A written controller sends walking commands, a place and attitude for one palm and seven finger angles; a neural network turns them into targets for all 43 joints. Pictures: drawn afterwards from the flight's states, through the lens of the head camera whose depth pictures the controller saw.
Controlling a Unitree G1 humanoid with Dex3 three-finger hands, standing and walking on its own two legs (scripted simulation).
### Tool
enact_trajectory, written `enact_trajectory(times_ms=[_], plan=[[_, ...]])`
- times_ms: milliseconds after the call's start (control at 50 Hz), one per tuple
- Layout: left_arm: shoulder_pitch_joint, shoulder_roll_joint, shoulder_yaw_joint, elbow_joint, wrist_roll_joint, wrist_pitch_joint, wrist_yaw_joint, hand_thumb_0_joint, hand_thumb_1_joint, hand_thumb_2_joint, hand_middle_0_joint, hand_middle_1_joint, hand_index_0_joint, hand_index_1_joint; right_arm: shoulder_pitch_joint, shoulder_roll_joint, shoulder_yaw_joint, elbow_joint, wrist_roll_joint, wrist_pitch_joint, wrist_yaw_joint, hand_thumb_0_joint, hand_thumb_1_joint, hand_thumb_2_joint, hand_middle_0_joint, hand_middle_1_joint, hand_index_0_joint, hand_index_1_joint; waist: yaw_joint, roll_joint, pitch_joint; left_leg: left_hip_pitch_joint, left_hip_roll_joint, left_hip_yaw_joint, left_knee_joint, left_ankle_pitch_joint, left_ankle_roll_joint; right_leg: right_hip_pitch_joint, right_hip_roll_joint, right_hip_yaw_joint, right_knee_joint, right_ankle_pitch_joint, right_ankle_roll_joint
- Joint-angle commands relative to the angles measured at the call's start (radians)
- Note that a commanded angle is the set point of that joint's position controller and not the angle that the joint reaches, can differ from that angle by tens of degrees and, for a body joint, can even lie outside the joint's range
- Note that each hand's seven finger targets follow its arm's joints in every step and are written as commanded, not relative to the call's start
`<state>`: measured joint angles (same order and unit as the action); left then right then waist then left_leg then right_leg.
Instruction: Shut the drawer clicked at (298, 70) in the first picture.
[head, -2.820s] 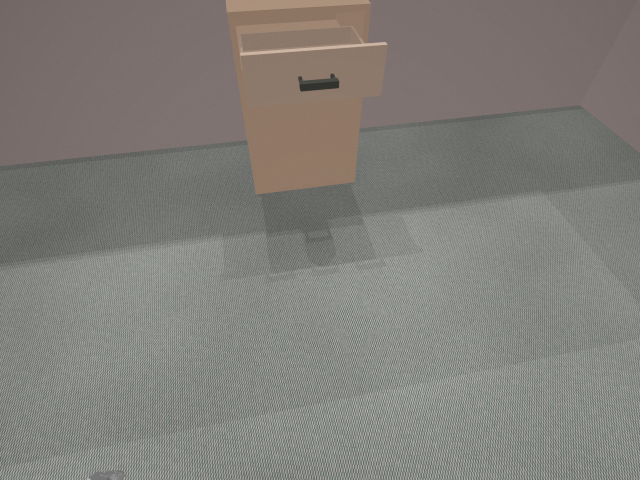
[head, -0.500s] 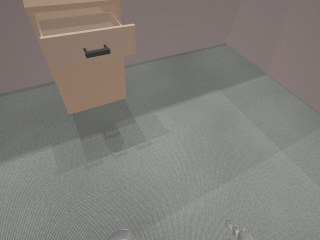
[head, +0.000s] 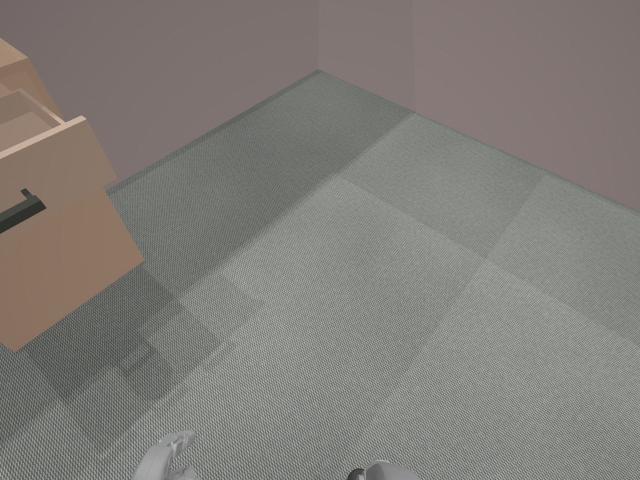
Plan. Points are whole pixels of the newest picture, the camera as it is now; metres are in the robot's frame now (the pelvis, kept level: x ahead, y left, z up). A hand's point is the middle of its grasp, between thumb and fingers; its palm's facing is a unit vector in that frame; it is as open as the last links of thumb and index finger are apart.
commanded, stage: walk to a spot facing it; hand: left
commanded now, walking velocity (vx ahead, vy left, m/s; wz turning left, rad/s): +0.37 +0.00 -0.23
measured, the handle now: (4, 213) +0.59 +0.58 -0.07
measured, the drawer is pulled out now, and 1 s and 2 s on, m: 0.28 0.28 0.28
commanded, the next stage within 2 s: turn to face it in 0.64 s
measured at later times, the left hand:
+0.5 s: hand (166, 471) +0.18 +0.22 -0.18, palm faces -0.01 -0.99 -0.16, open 7.3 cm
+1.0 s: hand (251, 275) +0.50 +0.12 -0.16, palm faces -0.19 -0.96 -0.20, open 7.3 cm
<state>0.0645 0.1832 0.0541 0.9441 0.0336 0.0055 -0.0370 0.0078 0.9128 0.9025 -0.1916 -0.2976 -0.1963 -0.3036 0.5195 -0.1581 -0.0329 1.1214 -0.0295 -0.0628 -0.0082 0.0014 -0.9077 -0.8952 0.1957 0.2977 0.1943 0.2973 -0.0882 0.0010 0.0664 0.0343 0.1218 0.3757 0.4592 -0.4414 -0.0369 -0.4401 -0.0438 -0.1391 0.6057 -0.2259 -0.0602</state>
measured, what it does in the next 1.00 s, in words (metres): walks ahead: right foot, then left foot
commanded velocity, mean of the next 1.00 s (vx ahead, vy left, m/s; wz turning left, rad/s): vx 0.19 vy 0.00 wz -0.06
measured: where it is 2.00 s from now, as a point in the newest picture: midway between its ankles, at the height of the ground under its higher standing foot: (324, 441)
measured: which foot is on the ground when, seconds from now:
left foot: down 0.00-0.02, up 0.04-0.40, down 0.42-0.90, up 0.92-1.00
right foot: up 0.00-0.00, down 0.02-0.42, up 0.44-0.88, down 0.90-1.00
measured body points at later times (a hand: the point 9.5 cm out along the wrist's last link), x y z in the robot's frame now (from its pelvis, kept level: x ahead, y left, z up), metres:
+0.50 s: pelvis +0.20 +0.03 +0.00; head +0.20 +0.07 +0.45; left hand +0.18 +0.27 -0.17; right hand +0.26 -0.22 -0.12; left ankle +0.25 +0.12 -0.73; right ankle +0.12 -0.09 -0.68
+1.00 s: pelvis +0.34 -0.02 -0.01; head +0.37 -0.04 +0.44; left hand +0.51 +0.17 -0.14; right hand +0.22 -0.20 -0.17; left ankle +0.27 +0.12 -0.67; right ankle +0.40 -0.13 -0.73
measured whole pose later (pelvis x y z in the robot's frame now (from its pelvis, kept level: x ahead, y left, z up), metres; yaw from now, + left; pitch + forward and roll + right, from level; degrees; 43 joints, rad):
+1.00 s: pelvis +0.34 -0.02 -0.01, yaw -10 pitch -1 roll +0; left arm 0.08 0.14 0.04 0.99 0.02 -0.05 0.02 0.00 0.92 0.90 -0.19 -0.30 -0.20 -0.30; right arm 0.41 -0.10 -0.04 1.15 0.00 0.01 -0.02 0.00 -0.91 -0.89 0.20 0.30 0.20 0.30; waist -0.06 0.03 0.09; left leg -0.28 0.11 0.10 1.03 -0.57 -0.04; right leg -0.38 -0.07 -0.20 0.63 -0.23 -0.05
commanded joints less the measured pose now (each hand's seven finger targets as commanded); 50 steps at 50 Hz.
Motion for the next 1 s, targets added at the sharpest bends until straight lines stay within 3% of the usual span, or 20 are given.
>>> enact_trajectory(times_ms=[0, 20, 60, 100, 160, 280, 360, 380, 400, 420, 480, 520, 700, 780, 840, 860, 880, 900, 920, 980], plan=[[0.443, 0.271, 0.070, 0.071, -0.008, -0.060, 0.029, 0.000, 0.900, 0.900, -0.200, -0.300, -0.200, -0.300, -0.025, -0.075, -0.012, -0.108, 0.031, -0.021, 0.001, 0.000, -0.900, -0.900, 0.200, 0.300, 0.200, 0.300, 0.224, -0.215, -0.327, -0.627, -0.017, -0.091, 0.765, -0.091, 0.004, 0.823, -0.377, 0.571, -0.173, 0.239, -0.216], [0.444, 0.306, 0.073, 0.077, -0.029, -0.052, 0.033, 0.000, 0.900, 0.900, -0.200, -0.300, -0.200, -0.300, -0.115, -0.106, -0.021, -0.124, 0.029, -0.018, -0.002, 0.000, -0.900, -0.900, 0.200, 0.300, 0.200, 0.300, 0.235, -0.118, -0.295, -0.693, -0.016, -0.241, 0.903, -0.137, 0.020, 0.733, -0.406, 0.607, -0.258, 0.288, -0.256], [0.288, 0.201, 0.049, 0.049, -0.028, -0.053, 0.042, 0.000, 0.900, 0.900, -0.200, -0.300, -0.200, -0.300, -0.184, -0.096, -0.033, -0.133, 0.017, -0.005, -0.001, 0.000, -0.900, -0.900, 0.200, 0.300, 0.200, 0.300, 0.162, -0.037, -0.100, -0.698, 0.054, -0.334, 0.900, 0.032, 0.023, 0.444, -0.335, 0.476, -0.331, 0.112, -0.195], [0.193, 0.127, 0.025, 0.034, -0.017, -0.065, 0.049, 0.000, 0.900, 0.900, -0.200, -0.300, -0.200, -0.300, -0.115, -0.053, -0.027, -0.096, 0.004, 0.022, 0.003, 0.000, -0.900, -0.900, 0.200, 0.300, 0.200, 0.300, 0.077, -0.049, -0.020, -0.591, 0.076, -0.327, 0.772, 0.105, 0.009, 0.220, -0.259, 0.310, -0.396, 0.078, -0.134], [0.178, 0.095, 0.026, 0.042, -0.006, -0.076, 0.051, 0.000, 0.900, 0.900, -0.200, -0.300, -0.200, -0.300, -0.068, -0.021, -0.030, -0.082, 0.001, 0.040, 0.010, 0.000, -0.900, -0.900, 0.200, 0.300, 0.200, 0.300, 0.031, -0.090, -0.003, -0.506, 0.064, -0.302, 0.597, 0.142, -0.007, 0.107, -0.203, 0.223, -0.434, 0.010, -0.120], [0.242, 0.142, 0.031, 0.068, -0.006, -0.075, 0.040, 0.000, 0.900, 0.900, -0.200, -0.300, -0.200, -0.300, -0.247, -0.034, -0.033, -0.152, 0.004, 0.020, 0.035, 0.000, -0.900, -0.900, 0.200, 0.300, 0.200, 0.300, 0.088, -0.109, 0.030, -0.448, 0.024, -0.269, 0.280, 0.183, 0.003, 0.140, -0.204, 0.252, -0.433, -0.162, -0.117], [0.249, 0.146, 0.032, 0.081, -0.009, -0.063, 0.037, 0.000, 0.900, 0.900, -0.200, -0.300, -0.200, -0.300, -0.200, -0.082, -0.038, -0.143, 0.004, 0.002, 0.029, 0.000, -0.900, -0.900, 0.200, 0.300, 0.200, 0.300, 0.043, -0.022, 0.037, -0.208, -0.023, -0.230, 0.085, 0.202, 0.009, 0.083, -0.153, 0.224, -0.297, -0.169, -0.076], [0.245, 0.122, 0.026, 0.070, -0.013, -0.061, 0.033, 0.000, 0.900, 0.900, -0.200, -0.300, -0.200, -0.300, -0.091, -0.136, -0.046, -0.111, 0.000, -0.005, 0.019, 0.000, -0.900, -0.900, 0.200, 0.300, 0.200, 0.300, -0.005, 0.081, -0.010, -0.055, 0.015, -0.295, 0.008, 0.137, 0.029, 0.024, -0.085, 0.168, -0.101, -0.098, -0.044], [0.256, 0.054, 0.016, 0.048, -0.023, -0.059, 0.024, 0.000, 0.900, 0.900, -0.200, -0.300, -0.200, -0.300, 0.030, -0.248, -0.069, -0.086, -0.016, -0.011, 0.008, 0.000, -0.900, -0.900, 0.200, 0.300, 0.200, 0.300, -0.038, 0.326, -0.057, 0.070, 0.255, -0.620, -0.152, 0.001, 0.106, -0.146, 0.036, 0.052, 0.227, -0.203, 0.011], [0.210, 0.066, 0.014, 0.019, -0.014, -0.061, 0.027, 0.000, 0.900, 0.900, -0.200, -0.300, -0.200, -0.300, 0.085, -0.273, -0.070, -0.077, -0.015, -0.005, 0.000, 0.000, -0.900, -0.900, 0.200, 0.300, 0.200, 0.300, -0.050, 0.366, -0.069, 0.065, 0.379, -0.813, -0.280, -0.062, 0.158, -0.234, 0.060, 0.084, 0.467, -0.341, 0.019], [0.202, 0.068, 0.026, 0.061, -0.002, -0.047, 0.013, 0.000, 0.900, 0.900, -0.200, -0.300, -0.200, -0.300, -0.117, -0.145, -0.031, -0.128, -0.003, -0.016, -0.012, 0.000, -0.900, -0.900, 0.200, 0.300, 0.200, 0.300, 0.044, 0.098, 0.046, -0.159, 0.306, -0.555, -0.299, 0.053, 0.121, -0.230, -0.060, 0.156, 0.634, -0.103, 0.026], [0.266, 0.034, 0.027, 0.086, 0.000, -0.024, 0.012, 0.000, 0.900, 0.900, -0.200, -0.300, -0.200, -0.300, -0.154, -0.118, -0.023, -0.130, 0.005, -0.030, -0.019, 0.000, -0.900, -0.900, 0.200, 0.300, 0.200, 0.300, 0.089, 0.112, 0.012, -0.169, 0.246, -0.366, -0.273, 0.309, 0.088, -0.181, -0.063, 0.145, 0.622, -0.019, 0.052], [0.139, -0.002, 0.033, 0.016, -0.005, 0.015, 0.003, 0.000, 0.900, 0.900, -0.200, -0.300, -0.200, -0.300, -0.098, -0.107, -0.031, -0.088, 0.011, -0.019, -0.028, 0.000, -0.900, -0.900, 0.200, 0.300, 0.200, 0.300, 0.083, 0.134, 0.036, -0.084, 0.218, -0.119, -0.191, 0.750, 0.126, -0.234, -0.064, 0.035, 0.363, 0.068, 0.099], [0.082, -0.028, 0.012, 0.010, -0.004, -0.007, 0.022, 0.000, 0.900, 0.900, -0.200, -0.300, -0.200, -0.300, -0.050, -0.091, -0.030, -0.042, 0.000, 0.000, -0.026, 0.000, -0.900, -0.900, 0.200, 0.300, 0.200, 0.300, 0.047, 0.170, 0.040, -0.099, 0.213, -0.127, -0.108, 0.848, 0.146, -0.067, -0.017, 0.002, 0.119, 0.048, 0.066], [0.259, 0.019, 0.008, 0.075, -0.002, -0.038, 0.042, 0.000, 0.900, 0.900, -0.200, -0.300, -0.200, -0.300, -0.079, -0.089, -0.026, -0.026, 0.012, 0.006, -0.022, 0.000, -0.900, -0.900, 0.200, 0.300, 0.200, 0.300, 0.138, 0.110, -0.094, -0.125, 0.164, -0.159, 0.090, 0.797, 0.098, 0.259, -0.001, -0.016, -0.110, 0.203, 0.058], [0.329, 0.089, 0.017, 0.103, 0.000, -0.053, 0.053, 0.000, 0.900, 0.900, -0.200, -0.300, -0.200, -0.300, -0.064, -0.051, -0.020, -0.023, 0.021, 0.006, -0.014, 0.000, -0.900, -0.900, 0.200, 0.300, 0.200, 0.300, 0.165, -0.001, -0.163, -0.259, 0.114, -0.165, 0.227, 0.578, 0.058, 0.459, -0.101, 0.072, -0.125, 0.462, 0.047], [0.387, 0.173, 0.033, 0.124, -0.002, -0.066, 0.062, 0.000, 0.900, 0.900, -0.200, -0.300, -0.200, -0.300, -0.018, 0.005, -0.013, -0.033, 0.029, 0.011, -0.011, 0.000, -0.900, -0.900, 0.200, 0.300, 0.200, 0.300, 0.163, -0.205, -0.260, -0.442, -0.009, -0.163, 0.445, -0.002, 0.015, 0.648, -0.355, 0.288, -0.098, 0.899, -0.047], [0.389, 0.204, 0.028, 0.115, -0.018, -0.063, 0.059, 0.000, 0.900, 0.900, -0.200, -0.300, -0.200, -0.300, -0.020, -0.013, -0.016, -0.046, 0.036, 0.034, -0.020, 0.000, -0.900, -0.900, 0.200, 0.300, 0.200, 0.300, 0.152, -0.172, -0.287, -0.431, -0.033, -0.287, 0.607, -0.221, 0.009, 0.570, -0.437, 0.289, -0.141, 1.004, -0.123], [0.327, 0.201, 0.033, 0.091, -0.017, -0.062, 0.064, 0.000, 0.900, 0.900, -0.200, -0.300, -0.200, -0.300, -0.050, -0.007, -0.016, -0.062, 0.035, 0.048, -0.018, 0.000, -0.900, -0.900, 0.200, 0.300, 0.200, 0.300, 0.148, -0.262, -0.299, -0.458, -0.025, -0.337, 0.693, -0.211, 0.004, 0.498, -0.429, 0.316, -0.193, 0.866, -0.138], [0.136, 0.121, 0.021, 0.029, -0.015, -0.035, 0.083, 0.000, 0.900, 0.900, -0.200, -0.300, -0.200, -0.300, -0.116, -0.019, -0.030, -0.061, 0.022, 0.081, -0.010, 0.000, -0.900, -0.900, 0.200, 0.300, 0.200, 0.300, 0.092, -0.101, -0.104, -0.480, 0.018, -0.346, 0.750, -0.064, -0.010, 0.224, -0.373, 0.164, -0.288, 0.406, -0.092]])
